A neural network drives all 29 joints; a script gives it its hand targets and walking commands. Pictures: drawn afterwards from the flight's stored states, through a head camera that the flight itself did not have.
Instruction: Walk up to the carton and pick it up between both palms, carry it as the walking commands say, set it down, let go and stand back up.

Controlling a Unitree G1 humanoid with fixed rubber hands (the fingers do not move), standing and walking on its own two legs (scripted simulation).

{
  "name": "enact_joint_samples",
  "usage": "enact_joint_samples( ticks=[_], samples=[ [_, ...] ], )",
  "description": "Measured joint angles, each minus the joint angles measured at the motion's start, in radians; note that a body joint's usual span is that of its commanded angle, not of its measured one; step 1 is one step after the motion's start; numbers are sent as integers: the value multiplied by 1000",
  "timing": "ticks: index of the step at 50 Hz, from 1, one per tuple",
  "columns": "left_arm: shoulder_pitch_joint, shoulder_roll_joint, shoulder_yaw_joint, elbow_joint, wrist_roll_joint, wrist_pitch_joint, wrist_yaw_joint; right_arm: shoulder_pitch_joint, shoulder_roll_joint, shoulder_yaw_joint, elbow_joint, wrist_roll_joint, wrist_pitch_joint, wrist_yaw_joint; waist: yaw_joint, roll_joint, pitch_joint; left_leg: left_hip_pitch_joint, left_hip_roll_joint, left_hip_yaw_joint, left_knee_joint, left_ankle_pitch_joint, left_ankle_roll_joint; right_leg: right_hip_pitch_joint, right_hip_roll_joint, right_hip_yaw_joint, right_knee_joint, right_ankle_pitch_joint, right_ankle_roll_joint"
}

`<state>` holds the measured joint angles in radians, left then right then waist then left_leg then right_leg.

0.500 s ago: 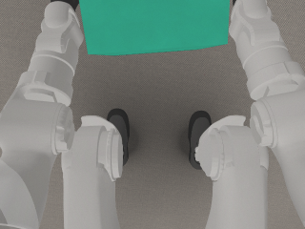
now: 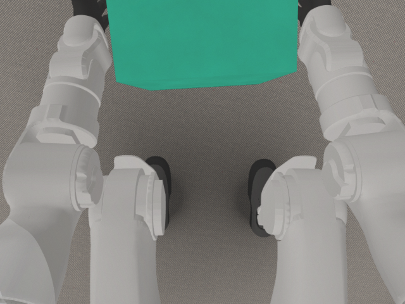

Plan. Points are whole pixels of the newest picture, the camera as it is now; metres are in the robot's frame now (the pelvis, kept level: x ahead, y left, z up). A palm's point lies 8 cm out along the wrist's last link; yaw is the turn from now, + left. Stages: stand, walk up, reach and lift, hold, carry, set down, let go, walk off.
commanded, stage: reach and lift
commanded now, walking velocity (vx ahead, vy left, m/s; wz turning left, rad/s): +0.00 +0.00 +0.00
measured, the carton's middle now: (202, 38) +0.51 +0.02 -0.24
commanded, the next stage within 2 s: none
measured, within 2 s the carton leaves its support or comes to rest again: neither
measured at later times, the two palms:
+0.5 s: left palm out of the picture +0.53 +0.19 -0.10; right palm out of the picture +0.55 -0.15 -0.10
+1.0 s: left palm out of the picture +0.52 +0.19 -0.04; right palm out of the picture +0.54 -0.15 -0.04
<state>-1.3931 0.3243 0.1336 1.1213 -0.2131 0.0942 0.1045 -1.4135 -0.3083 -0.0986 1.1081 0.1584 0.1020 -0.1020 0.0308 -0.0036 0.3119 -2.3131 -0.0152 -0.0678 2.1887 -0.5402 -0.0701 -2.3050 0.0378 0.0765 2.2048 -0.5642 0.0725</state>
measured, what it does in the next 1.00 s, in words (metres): rises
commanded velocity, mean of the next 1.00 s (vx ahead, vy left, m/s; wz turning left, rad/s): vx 0.00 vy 0.00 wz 0.00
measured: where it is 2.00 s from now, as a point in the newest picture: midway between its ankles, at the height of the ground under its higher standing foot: (209, 208)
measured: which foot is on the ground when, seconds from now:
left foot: down 0.00-1.00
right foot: down 0.00-1.00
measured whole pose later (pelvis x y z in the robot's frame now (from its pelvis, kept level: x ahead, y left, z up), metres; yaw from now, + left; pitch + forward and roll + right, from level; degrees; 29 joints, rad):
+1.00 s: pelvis +0.01 +0.00 +0.06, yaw +0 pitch +49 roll +0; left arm -1.16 0.16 0.39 0.71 0.06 0.33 0.05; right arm -1.18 -0.15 -0.37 0.74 -0.08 0.30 -0.03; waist 0.02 -0.02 -0.06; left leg -2.28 -0.07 -0.09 1.94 -0.51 -0.09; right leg -2.27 0.07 0.09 1.95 -0.54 0.09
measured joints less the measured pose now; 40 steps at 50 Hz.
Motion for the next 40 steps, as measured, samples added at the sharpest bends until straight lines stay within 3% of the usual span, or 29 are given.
enact_joint_samples(
  ticks=[7, 32, 40],
  samples=[
    [21, -8, 26, -54, 16, 26, 3, 12, 7, -24, -46, -12, 28, 0, -4, -3, -47, -10, -8, -3, -11, 10, -5, -10, 8, 2, -11, 10, 3],
    [137, -113, 233, -286, 245, 183, -45, 138, 110, -233, -258, -212, 157, 50, -9, -11, -283, -19, -41, -15, -157, 31, -13, -14, 27, 7, -157, 27, 10],
    [181, -140, 250, -350, 269, 202, -50, 181, 130, -251, -312, -228, 169, 61, -11, -14, -319, -7, -47, -18, -196, 30, -13, -1, 33, 10, -198, 26, 14]
  ],
)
